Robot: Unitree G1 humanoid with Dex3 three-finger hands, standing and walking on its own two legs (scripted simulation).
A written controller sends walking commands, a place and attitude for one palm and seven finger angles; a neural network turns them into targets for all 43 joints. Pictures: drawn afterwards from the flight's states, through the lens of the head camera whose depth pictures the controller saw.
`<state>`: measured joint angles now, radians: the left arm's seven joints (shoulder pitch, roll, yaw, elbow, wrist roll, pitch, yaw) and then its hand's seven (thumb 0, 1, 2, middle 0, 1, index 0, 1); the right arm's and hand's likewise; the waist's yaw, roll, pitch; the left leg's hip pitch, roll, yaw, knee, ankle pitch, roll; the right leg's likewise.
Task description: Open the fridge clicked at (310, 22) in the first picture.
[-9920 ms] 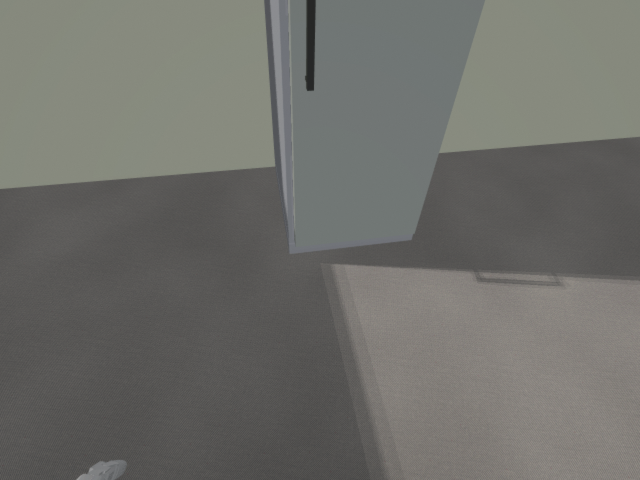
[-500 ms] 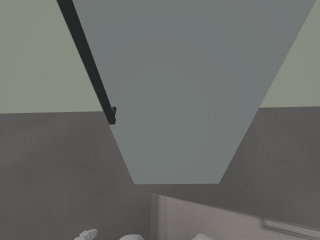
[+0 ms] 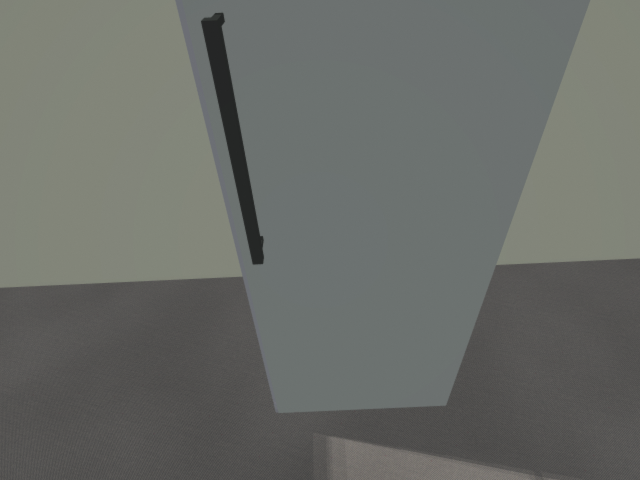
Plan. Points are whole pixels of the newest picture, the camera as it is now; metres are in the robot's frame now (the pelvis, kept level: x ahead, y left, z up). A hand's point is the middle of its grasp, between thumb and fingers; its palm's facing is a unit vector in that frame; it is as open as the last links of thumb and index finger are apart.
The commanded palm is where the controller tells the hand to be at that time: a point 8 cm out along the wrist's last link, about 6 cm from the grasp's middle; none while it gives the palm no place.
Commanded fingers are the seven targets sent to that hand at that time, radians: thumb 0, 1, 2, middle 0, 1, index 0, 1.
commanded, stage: come to a stop and stand still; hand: left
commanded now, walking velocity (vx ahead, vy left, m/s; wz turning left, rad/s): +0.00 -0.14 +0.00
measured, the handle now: (241, 159) +0.50 +0.15 +0.20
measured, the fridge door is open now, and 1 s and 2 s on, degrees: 0 0 0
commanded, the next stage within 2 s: look again from close up in 0.70 s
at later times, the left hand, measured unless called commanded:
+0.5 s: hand out of the picture -0.02 +0.17 -0.16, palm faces +0.08 -0.98 -0.18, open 7.3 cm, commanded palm none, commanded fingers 0.00 0.90 0.90 -0.20 -0.30 -0.20 -0.30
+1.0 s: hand out of the picture -0.01 +0.21 -0.15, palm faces +0.06 -0.97 -0.24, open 7.4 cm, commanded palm none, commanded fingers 0.00 0.90 0.90 -0.20 -0.30 -0.20 -0.30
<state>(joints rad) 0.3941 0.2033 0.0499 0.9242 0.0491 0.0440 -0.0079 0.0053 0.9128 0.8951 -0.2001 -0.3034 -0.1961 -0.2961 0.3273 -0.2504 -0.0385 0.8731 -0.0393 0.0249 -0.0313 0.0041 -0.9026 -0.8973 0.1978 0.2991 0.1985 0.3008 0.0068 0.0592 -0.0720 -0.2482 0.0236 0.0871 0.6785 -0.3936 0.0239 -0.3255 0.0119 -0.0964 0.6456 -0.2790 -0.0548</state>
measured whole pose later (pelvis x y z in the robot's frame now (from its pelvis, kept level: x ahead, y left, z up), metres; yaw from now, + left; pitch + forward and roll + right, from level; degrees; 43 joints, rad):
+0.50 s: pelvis -0.01 +0.01 +0.02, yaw +2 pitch -2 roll +0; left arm 0.39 0.13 0.01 1.03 0.02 -0.01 0.03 0.01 0.92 0.89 -0.20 -0.30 -0.20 -0.30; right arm 0.42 -0.11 0.00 1.07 -0.01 -0.01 -0.03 0.00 -0.90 -0.90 0.20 0.30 0.20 0.30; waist -0.01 0.00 -0.03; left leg -0.20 0.00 0.09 0.48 -0.25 0.03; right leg -0.27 0.00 -0.11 0.46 -0.16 -0.05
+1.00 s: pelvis -0.01 +0.02 +0.02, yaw +2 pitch -2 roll +0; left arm 0.33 0.19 0.02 1.06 0.03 -0.01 0.03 0.00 0.91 0.89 -0.20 -0.30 -0.20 -0.30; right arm 0.34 -0.19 -0.02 1.09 -0.01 -0.01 -0.02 0.00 -0.90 -0.90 0.20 0.30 0.20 0.30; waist 0.00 0.00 0.00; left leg -0.17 -0.02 0.10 0.43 -0.23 0.05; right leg -0.25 -0.02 -0.10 0.42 -0.14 -0.03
